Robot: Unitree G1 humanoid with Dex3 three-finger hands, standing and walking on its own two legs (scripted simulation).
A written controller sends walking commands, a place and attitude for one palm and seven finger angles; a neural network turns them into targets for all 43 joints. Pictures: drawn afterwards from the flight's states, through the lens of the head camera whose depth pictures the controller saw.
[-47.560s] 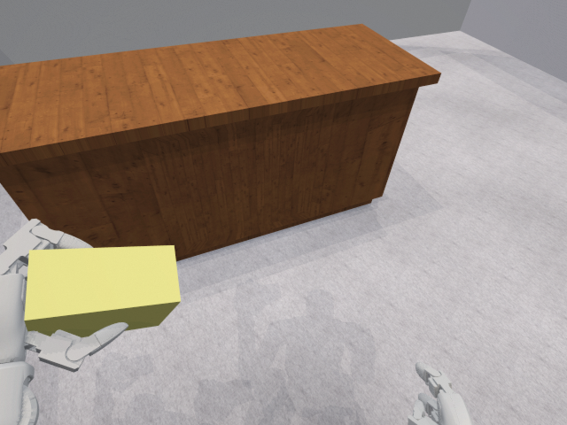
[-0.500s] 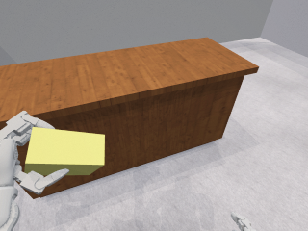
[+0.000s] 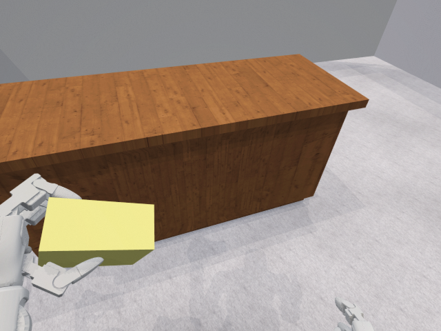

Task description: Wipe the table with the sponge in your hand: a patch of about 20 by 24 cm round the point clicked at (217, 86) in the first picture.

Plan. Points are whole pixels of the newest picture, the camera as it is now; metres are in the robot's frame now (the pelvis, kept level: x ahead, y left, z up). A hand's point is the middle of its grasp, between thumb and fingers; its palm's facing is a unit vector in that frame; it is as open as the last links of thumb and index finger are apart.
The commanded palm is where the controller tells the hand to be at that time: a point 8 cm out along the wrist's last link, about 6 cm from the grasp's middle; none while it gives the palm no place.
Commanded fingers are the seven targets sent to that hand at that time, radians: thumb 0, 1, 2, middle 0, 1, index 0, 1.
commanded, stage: stop stepping back and stand still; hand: left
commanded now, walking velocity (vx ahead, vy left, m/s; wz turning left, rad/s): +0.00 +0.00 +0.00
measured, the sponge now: (113, 236) +0.22 +0.17 +0.14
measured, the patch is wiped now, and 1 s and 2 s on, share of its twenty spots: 1.00 1.00 1.00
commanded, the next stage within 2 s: stand and wait in 0.14 s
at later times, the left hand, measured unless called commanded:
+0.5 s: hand (43, 213) +0.24 +0.27 +0.16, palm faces +0.40 -0.85 -0.35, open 10.6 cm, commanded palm +0.19 +0.31 +0.19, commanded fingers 0.00 0.10 1.30 -1.20 -1.60 -1.20 -1.60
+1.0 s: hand (49, 194) +0.27 +0.28 +0.16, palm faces +0.39 -0.86 -0.32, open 10.6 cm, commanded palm +0.22 +0.32 +0.19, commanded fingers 0.00 0.10 1.30 -1.20 -1.60 -1.20 -1.60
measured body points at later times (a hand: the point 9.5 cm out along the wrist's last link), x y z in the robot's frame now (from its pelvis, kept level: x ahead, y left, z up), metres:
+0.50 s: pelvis +0.02 +0.03 +0.01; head +0.00 +0.04 +0.46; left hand +0.21 +0.32 +0.18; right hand +0.18 -0.20 -0.06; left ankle +0.03 +0.13 -0.73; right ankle +0.08 -0.09 -0.73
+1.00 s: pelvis +0.06 +0.04 +0.01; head +0.04 +0.05 +0.46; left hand +0.24 +0.33 +0.18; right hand +0.24 -0.19 -0.05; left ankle +0.03 +0.13 -0.73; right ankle +0.08 -0.09 -0.73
